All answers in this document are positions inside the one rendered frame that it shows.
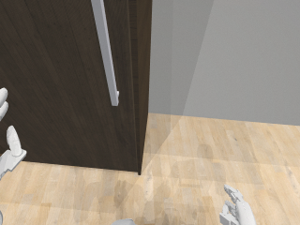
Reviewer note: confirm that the robot left hand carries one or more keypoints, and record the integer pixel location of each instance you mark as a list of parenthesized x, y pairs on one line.
[(11, 158)]

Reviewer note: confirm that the handle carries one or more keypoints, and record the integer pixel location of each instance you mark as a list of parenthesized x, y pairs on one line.
[(105, 47)]

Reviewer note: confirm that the robot right hand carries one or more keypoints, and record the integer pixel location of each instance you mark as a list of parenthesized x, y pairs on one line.
[(241, 212)]

